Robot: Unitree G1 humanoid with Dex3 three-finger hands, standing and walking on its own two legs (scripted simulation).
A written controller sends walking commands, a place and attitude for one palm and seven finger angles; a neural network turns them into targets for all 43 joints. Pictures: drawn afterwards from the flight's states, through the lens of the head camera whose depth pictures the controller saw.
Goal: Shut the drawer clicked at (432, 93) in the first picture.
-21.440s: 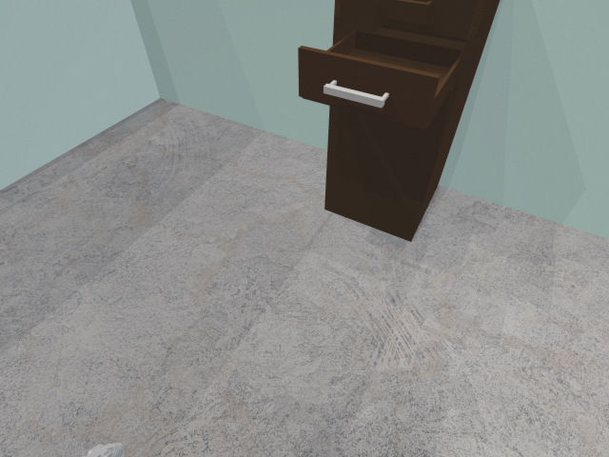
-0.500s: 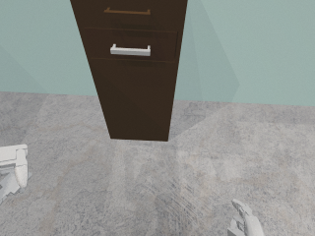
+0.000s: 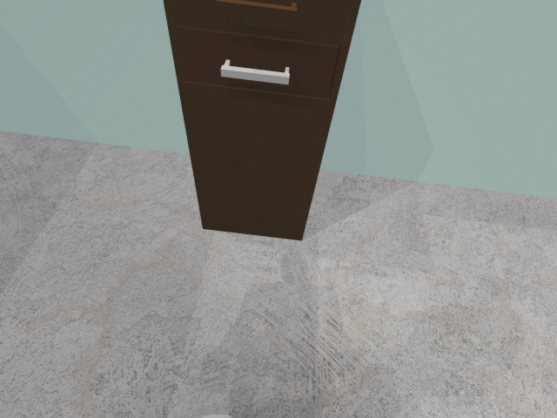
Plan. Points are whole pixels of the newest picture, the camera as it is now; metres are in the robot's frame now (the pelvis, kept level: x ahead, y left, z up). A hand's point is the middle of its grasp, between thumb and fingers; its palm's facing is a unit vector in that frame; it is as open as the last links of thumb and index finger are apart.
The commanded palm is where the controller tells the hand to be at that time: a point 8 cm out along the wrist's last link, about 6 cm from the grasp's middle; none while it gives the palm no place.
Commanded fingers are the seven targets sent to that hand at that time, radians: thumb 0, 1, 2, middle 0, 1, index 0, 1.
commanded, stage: let the arm hang, fingers relaxed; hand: left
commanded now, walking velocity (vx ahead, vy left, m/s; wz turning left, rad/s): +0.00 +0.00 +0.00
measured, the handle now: (256, 70) +0.87 +0.11 +0.02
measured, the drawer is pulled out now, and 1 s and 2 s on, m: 0.00 0.00 0.00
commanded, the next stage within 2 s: look to check the result in 0.68 s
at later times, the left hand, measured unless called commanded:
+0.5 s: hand out of the picture +0.00 +0.15 -0.17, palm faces +0.01 -0.99 -0.15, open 7.3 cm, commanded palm none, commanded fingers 0.00 0.90 0.90 -0.20 -0.30 -0.20 -0.30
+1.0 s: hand out of the picture +0.00 +0.14 -0.17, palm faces +0.03 -0.99 -0.16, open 7.4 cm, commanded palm none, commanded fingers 0.00 0.90 0.90 -0.20 -0.30 -0.20 -0.30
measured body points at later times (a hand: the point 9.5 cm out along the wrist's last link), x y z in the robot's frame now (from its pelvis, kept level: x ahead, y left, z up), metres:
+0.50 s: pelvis +0.01 +0.00 +0.00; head +0.02 +0.00 +0.45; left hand +0.00 +0.21 -0.16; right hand -0.02 -0.20 -0.16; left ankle +0.06 +0.09 -0.74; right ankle +0.01 -0.12 -0.74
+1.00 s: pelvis +0.02 -0.01 +0.01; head +0.04 -0.01 +0.46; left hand +0.00 +0.20 -0.16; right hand +0.00 -0.21 -0.16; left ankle +0.06 +0.09 -0.74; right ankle +0.01 -0.12 -0.74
